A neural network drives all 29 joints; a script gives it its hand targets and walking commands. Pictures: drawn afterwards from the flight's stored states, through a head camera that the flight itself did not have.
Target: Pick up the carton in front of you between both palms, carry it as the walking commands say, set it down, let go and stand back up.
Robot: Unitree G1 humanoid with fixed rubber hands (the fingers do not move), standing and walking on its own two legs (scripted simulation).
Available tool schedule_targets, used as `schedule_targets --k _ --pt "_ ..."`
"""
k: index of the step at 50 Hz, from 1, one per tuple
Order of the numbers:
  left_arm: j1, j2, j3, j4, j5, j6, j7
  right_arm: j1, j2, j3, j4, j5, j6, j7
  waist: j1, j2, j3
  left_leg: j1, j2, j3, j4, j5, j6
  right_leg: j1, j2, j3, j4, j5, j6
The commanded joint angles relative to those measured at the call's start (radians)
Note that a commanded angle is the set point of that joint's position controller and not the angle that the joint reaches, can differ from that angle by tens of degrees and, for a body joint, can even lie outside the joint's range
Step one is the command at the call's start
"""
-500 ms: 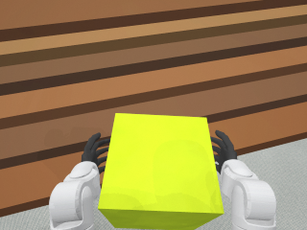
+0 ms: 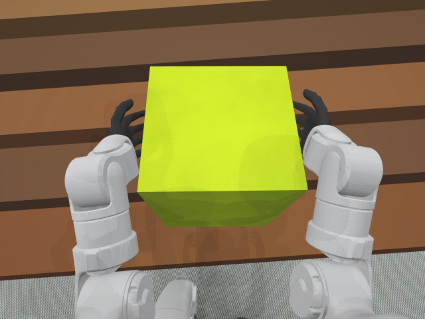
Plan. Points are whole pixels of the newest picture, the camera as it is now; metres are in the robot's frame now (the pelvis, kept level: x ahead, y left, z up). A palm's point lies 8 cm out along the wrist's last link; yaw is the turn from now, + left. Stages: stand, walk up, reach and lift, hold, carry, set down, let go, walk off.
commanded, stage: carry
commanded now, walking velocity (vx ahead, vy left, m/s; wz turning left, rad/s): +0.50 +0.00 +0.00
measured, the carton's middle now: (217, 158) +0.39 +0.03 +0.05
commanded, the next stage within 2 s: none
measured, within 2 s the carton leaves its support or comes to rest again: neither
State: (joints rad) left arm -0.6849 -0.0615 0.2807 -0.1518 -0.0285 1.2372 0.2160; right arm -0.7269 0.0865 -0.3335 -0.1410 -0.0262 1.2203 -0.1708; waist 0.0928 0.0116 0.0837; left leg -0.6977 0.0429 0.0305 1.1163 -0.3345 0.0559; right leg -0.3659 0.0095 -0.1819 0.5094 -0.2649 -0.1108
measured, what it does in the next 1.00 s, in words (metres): climbs: left foot, then right foot 0.10 m higher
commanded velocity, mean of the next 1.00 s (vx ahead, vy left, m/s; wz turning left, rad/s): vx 0.50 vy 0.00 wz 0.00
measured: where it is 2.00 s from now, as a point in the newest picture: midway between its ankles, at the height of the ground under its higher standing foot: (241, 44)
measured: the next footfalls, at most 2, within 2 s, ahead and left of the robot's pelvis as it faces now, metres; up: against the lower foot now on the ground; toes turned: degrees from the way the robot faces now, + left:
left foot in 0.12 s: +0.20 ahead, +0.11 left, +0.00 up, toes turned +2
right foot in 0.44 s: +0.52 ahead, -0.09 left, +0.10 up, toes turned -4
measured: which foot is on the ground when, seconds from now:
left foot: up 0.00-0.10, down 0.12-0.48, up 0.50-0.84, down 0.86-1.00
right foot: down 0.00-0.20, up 0.22-0.42, down 0.44-0.90, up 0.92-1.00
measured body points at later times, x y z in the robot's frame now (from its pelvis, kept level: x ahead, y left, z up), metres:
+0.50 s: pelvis +0.37 -0.01 +0.01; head +0.46 -0.01 +0.45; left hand +0.77 +0.11 +0.14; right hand +0.75 -0.19 +0.14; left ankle +0.18 +0.11 -0.68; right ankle +0.48 -0.09 -0.63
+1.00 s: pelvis +0.71 +0.00 +0.16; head +0.71 -0.01 +0.61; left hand +1.11 +0.11 +0.33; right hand +1.06 -0.19 +0.31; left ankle +0.76 +0.07 -0.53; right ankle +0.58 -0.10 -0.39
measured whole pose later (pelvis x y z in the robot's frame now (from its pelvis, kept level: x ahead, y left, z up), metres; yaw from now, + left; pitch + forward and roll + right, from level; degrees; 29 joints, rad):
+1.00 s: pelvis +0.71 +0.00 +0.16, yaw +0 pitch +3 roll +3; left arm -0.85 -0.02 0.36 0.17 0.00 1.25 0.16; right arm -0.75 0.04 -0.28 0.03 -0.05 1.30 -0.20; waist -0.09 -0.02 -0.06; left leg -0.57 -0.06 0.17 0.90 -0.39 0.12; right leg -0.55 0.04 0.07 1.61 -0.30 -0.07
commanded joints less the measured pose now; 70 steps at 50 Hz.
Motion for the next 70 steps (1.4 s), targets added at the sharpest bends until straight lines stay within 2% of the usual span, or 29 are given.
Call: schedule_targets --k 1,3,5,6,8,10,13,16,20,21,22,23,25,28,36,38,40,41,42,43,44,50,59,61,64,65,67,68,70 --pt "-0.787 -0.849 -0.691 -0.053 -0.35 -0.05 -0.174 -0.588 0.759 0.651 0.035 0.176 -0.028 0.054 0.003 -0.137 -0.579 -0.016 -0.055 0.095 -0.352 0.177 -0.007 0.583 -0.206 0.194 -0.016 0.737 -0.086" --pt "-0.779 -0.837 -0.684 -0.044 -0.335 -0.046 -0.168 -0.593 0.758 0.664 0.023 0.191 -0.022 0.058 -0.004 -0.159 -0.587 0.115 -0.114 0.166 -0.485 0.223 0.003 0.56 -0.165 0.111 0.08 0.916 -0.064" --pt "-0.766 -0.829 -0.682 -0.042 -0.326 -0.035 -0.159 -0.564 0.753 0.655 0.036 0.195 -0.01 0.062 -0.1 -0.137 -0.634 0.44 -0.153 0.203 -0.704 0.442 0.01 0.425 -0.108 0.016 0.309 1.008 -0.015" --pt "-0.76 -0.821 -0.673 -0.04 -0.314 -0.026 -0.155 -0.539 0.746 0.653 0.04 0.192 -0.001 0.067 -0.175 -0.064 -0.664 0.738 -0.05 0.103 -0.736 0.545 0.036 0.193 -0.093 0.031 0.476 0.755 0.025" --pt "-0.758 -0.846 -0.666 -0.078 -0.308 -0.013 -0.148 -0.504 0.74 0.648 0.022 0.217 0.003 0.07 -0.249 0.401 -0.739 1.421 0.29 -0.401 -0.522 1.444 0.26 -0.608 0.101 0.105 1.012 -0.322 0.092" --pt "-0.644 -0.811 -0.601 -0.017 -0.244 -0.008 -0.131 -0.534 0.766 0.701 -0.012 0.274 0.014 0.086 -0.312 0.15 -0.656 1.523 0.333 -0.462 -0.517 1.418 0.287 -1.003 0.028 0.193 1.244 -0.456 0.019" --pt "-0.611 -0.738 -0.5 -0.046 -0.105 -0.043 -0.092 -0.689 0.88 0.802 -0.167 0.422 -0.009 0.125 -0.237 -0.016 -0.614 1.279 0.227 -0.305 -0.596 0.933 0.179 -0.889 -0.017 0.148 1.094 -0.347 0.038" --pt "-0.674 -0.665 -0.512 -0.112 -0.054 -0.065 -0.064 -0.782 0.86 0.823 -0.239 0.491 -0.035 0.141 -0.203 0.123 -0.527 0.936 0.146 -0.146 -0.728 0.808 0.125 -0.605 -0.024 0.045 0.779 -0.231 0.021" --pt "-0.64 -0.682 -0.6 -0.118 -0.056 -0.041 -0.067 -0.654 0.818 0.791 -0.129 0.472 -0.02 0.145 0.012 0.269 -0.694 0.553 0.124 0.027 -0.461 1.486 0.068 0.254 0.113 -0.056 0.334 0.047 -0.032" --pt "-0.6 -0.685 -0.595 -0.086 -0.064 -0.039 -0.075 -0.684 0.768 0.783 -0.128 0.441 -0.013 0.142 0.119 0.08 -0.827 0.355 0.071 0.008 -0.03 1.157 0.005 0.504 -0.032 0.254 0.243 0.206 -0.151" --pt "-0.585 -0.672 -0.599 -0.067 -0.084 -0.039 -0.083 -0.611 0.793 0.768 -0.103 0.41 -0.007 0.139 0.067 -0.371 -0.955 0.124 -0.185 -0.024 0.458 -0.043 -0.075 0.675 -0.37 0.881 0.019 0.666 -0.323" --pt "-0.493 -0.694 -0.612 -0.015 -0.106 -0.037 -0.094 -0.604 0.765 0.737 -0.071 0.381 0.003 0.128 0.066 -0.344 -1.024 0.041 -0.181 -0.193 0.695 -0.051 -0.044 0.787 -0.365 0.951 -0.01 0.793 -0.367" --pt "-0.61 -0.853 -0.703 -0.114 -0.227 -0.046 -0.14 -0.615 0.81 0.703 -0.135 0.336 -0.012 0.12 0.101 -0.11 -0.802 -0.213 -0.095 -0.178 0.764 -0.039 -0.008 0.762 -0.265 0.688 0.068 0.737 -0.232" --pt "-0.759 -0.978 -0.817 -0.203 -0.368 -0.059 -0.192 -0.549 0.778 0.643 -0.089 0.204 -0.034 0.102 0.025 -0.06 -0.701 -0.287 -0.055 -0.115 0.64 -0.097 0.025 0.63 -0.255 0.603 0.019 0.503 -0.135" --pt "-0.888 -0.868 -0.793 -0.033 -0.483 -0.056 -0.228 -0.402 0.581 0.492 0.147 -0.037 -0.04 0.04 0.047 -0.078 -0.495 -0.367 -0.025 0.081 0.279 -0.127 0.075 0.606 -0.208 0.367 -0.134 0.693 -0.12" --pt "-0.88 -0.811 -0.711 0.08 -0.456 -0.036 -0.224 -0.46 0.525 0.469 0.199 -0.042 -0.01 0.025 -0.036 -0.157 -0.451 0.114 -0.064 0.132 -0.045 0.006 0.093 0.221 -0.138 0.188 -0.199 0.872 -0.077" --pt "-0.833 -0.798 -0.615 0.176 -0.414 -0.006 -0.214 -0.502 0.522 0.472 0.208 -0.002 0.011 0.015 -0.179 -0.24 -0.575 0.458 -0.162 0.226 -0.123 0.091 0.13 0.137 -0.181 0.077 0.067 1.429 -0.065" --pt "-0.803 -0.79 -0.568 0.219 -0.369 0.009 -0.2 -0.531 0.558 0.491 0.192 0.045 0.025 0.025 -0.259 -0.191 -0.636 0.61 -0.136 0.11 -0.267 0.134 0.156 0.071 -0.139 0.064 0.337 1.306 -0.006" --pt "-0.792 -0.794 -0.522 0.242 -0.328 0.022 -0.184 -0.566 0.583 0.509 0.171 0.1 0.039 0.038 -0.3 0.048 -0.693 0.781 0.02 -0.266 -0.524 0.254 0.262 -0.105 -0.005 0.131 0.805 0.573 0.045" --pt "-0.731 -0.788 -0.469 0.267 -0.282 0.035 -0.174 -0.653 0.613 0.533 0.113 0.165 0.046 0.046 -0.207 0.264 -0.73 0.804 0.282 -0.758 -0.709 0.515 0.348 -0.255 0.158 0.203 1.178 -0.076 0.089" --pt "-0.745 -0.806 -0.446 0.279 -0.253 0.04 -0.161 -0.741 0.691 0.583 0.074 0.226 0.053 0.06 -0.162 0.171 -0.73 0.775 0.256 -0.715 -0.65 0.325 0.331 -0.3 0.082 0.362 1.294 -0.066 0.051" --pt "-0.711 -0.707 -0.3 0.288 -0.006 0.034 -0.096 -1.004 0.967 0.719 0.131 0.505 0.045 0.154 -0.132 -0.092 -0.5 0.625 0.212 -0.474 -0.71 0.119 0.203 -0.565 -0.053 0.234 1.206 -0.107 0.02" --pt "-0.765 -0.718 -0.375 0.268 -0.016 0.044 -0.089 -0.989 0.916 0.599 0.17 0.472 0.031 0.138 -0.211 0.07 -0.466 0.995 0.198 -0.294 -0.799 0.354 0.199 -0.944 -0.116 0.127 1.059 -0.207 -0.005" --pt "-0.777 -0.729 -0.404 0.273 -0.042 0.066 -0.091 -0.903 0.895 0.551 0.214 0.425 0.052 0.134 -0.184 0.101 -0.395 0.786 0.133 -0.113 -0.896 0.507 0.177 -0.662 -0.083 0.016 0.673 -0.154 0.0" --pt "-0.771 -0.809 -0.458 0.303 -0.088 0.074 -0.101 -0.822 0.86 0.494 0.285 0.334 0.065 0.138 0.014 0.298 -0.614 0.669 0.133 0.101 -0.494 1.51 0.081 -0.003 0.095 -0.112 0.453 -0.006 -0.028" --pt "-0.823 -0.865 -0.485 0.293 -0.12 0.066 -0.114 -0.822 0.839 0.474 0.277 0.301 0.064 0.136 0.072 0.196 -0.7 0.56 0.084 0.081 -0.17 1.406 0.007 0.219 0.054 0.086 0.247 0.122 -0.057" --pt "-0.847 -0.951 -0.531 0.265 -0.217 0.044 -0.145 -0.756 0.852 0.45 0.274 0.242 0.052 0.123 0.041 -0.326 -0.877 0.078 -0.215 -0.069 0.658 -0.041 -0.102 0.664 -0.37 0.905 -0.031 0.874 -0.289" --pt "-0.859 -1.005 -0.571 0.189 -0.261 0.021 -0.157 -0.765 0.877 0.457 0.228 0.219 0.04 0.117 0.039 -0.246 -0.903 0.008 -0.165 -0.198 0.75 -0.014 -0.049 0.639 -0.325 0.862 0.032 0.735 -0.308" --pt "-0.999 -1.131 -0.676 0.047 -0.391 -0.02 -0.185 -0.841 0.862 0.432 0.05 0.17 0.008 0.101 0.05 -0.049 -0.748 -0.209 -0.046 -0.172 0.74 -0.017 -0.007 0.581 -0.252 0.717 0.044 0.49 -0.212"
